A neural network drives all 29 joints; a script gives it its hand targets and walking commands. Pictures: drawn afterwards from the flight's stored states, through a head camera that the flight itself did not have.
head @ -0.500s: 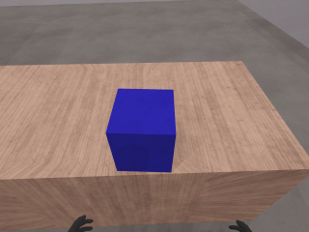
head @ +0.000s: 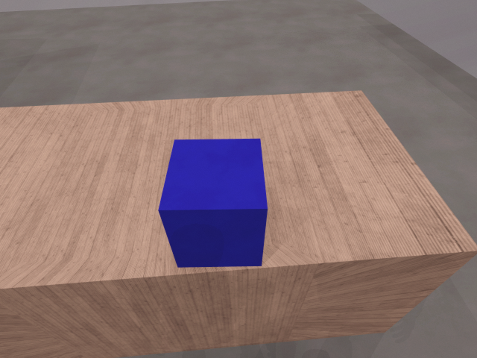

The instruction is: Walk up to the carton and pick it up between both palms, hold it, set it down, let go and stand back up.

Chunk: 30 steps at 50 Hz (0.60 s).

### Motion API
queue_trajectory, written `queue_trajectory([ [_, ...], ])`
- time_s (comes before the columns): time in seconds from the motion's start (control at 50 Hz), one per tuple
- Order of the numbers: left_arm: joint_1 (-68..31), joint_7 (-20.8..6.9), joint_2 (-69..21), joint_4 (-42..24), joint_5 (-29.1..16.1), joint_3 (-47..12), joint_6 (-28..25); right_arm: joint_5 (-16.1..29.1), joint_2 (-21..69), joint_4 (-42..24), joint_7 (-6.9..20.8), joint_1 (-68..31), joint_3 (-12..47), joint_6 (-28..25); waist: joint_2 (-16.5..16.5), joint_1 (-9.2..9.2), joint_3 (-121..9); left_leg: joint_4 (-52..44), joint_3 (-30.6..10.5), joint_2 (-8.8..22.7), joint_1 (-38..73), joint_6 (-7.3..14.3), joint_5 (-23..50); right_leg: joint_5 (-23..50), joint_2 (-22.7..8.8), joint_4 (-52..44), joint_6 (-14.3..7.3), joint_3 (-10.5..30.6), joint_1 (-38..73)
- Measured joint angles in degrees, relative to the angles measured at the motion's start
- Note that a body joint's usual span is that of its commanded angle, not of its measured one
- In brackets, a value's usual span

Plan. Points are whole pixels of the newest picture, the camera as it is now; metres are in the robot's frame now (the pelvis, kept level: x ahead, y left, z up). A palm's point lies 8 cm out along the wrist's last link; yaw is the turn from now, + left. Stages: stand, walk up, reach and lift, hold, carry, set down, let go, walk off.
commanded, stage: stand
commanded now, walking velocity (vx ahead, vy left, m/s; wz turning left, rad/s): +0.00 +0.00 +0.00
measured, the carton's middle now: (218, 203) +0.45 +0.05 -0.03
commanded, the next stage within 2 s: none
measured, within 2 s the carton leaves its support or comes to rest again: neither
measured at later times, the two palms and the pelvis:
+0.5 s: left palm out of the picture -0.04 +0.20 -0.15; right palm out of the picture -0.05 -0.18 -0.15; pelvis +0.00 +0.01 +0.00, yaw -1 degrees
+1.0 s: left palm out of the picture -0.03 +0.23 -0.15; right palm out of the picture -0.05 -0.16 -0.15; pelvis +0.00 +0.04 +0.00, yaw -1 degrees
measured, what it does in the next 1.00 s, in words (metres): stands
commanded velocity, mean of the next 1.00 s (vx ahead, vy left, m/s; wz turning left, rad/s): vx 0.00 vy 0.00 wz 0.00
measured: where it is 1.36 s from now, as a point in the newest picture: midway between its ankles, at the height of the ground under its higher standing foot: outside the picture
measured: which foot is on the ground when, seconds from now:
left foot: down 0.00-1.00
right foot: down 0.00-1.00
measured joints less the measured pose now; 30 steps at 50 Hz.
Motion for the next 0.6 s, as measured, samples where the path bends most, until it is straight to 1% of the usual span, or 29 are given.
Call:
queue_trajectory([
  [0.28,-1.33,0.37,-2.57,6.89,-0.21,-1.12,0.00,0.09,2.80,3.55,-0.53,-0.66,1.35,-0.53,0.16,-0.07,0.50,-0.54,0.56,-0.45,0.75,0.60,0.29,0.46,-0.45,-0.51,0.66,0.56,0.60],
  [0.6,-2.48,0.65,-3.11,10.21,-0.22,-1.38,0.32,0.16,3.19,4.41,-0.93,-0.41,1.78,-0.84,-0.09,-0.10,1.36,-0.43,1.10,-1.26,0.49,1.55,0.28,0.50,-1.27,-0.20,1.61,1.09,0.16],
])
